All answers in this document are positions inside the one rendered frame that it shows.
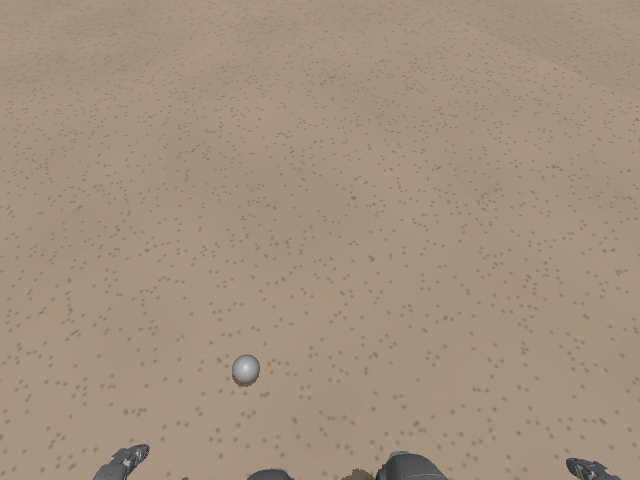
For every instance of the ball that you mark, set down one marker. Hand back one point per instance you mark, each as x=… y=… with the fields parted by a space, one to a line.
x=246 y=368

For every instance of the left robot hand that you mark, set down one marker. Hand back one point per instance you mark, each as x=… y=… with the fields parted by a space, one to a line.
x=122 y=463

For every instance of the right robot hand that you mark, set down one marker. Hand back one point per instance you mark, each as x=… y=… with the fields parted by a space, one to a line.
x=586 y=470

